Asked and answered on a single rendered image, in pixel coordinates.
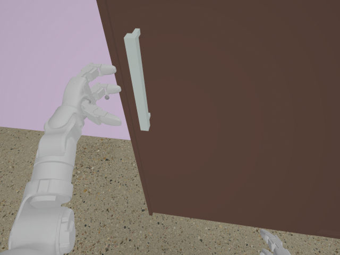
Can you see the handle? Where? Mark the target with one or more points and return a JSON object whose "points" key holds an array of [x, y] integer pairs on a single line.
{"points": [[136, 71]]}

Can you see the robot left hand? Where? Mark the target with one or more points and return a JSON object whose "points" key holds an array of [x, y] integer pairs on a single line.
{"points": [[77, 93]]}

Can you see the left robot forearm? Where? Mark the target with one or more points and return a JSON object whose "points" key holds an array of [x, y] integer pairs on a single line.
{"points": [[50, 184]]}

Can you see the left robot upper arm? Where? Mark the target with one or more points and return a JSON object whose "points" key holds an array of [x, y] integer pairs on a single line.
{"points": [[43, 231]]}

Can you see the robot right hand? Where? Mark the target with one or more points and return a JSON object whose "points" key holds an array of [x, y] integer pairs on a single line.
{"points": [[274, 243]]}

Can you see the wardrobe door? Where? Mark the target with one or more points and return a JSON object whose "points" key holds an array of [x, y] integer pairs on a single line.
{"points": [[244, 103], [334, 226]]}

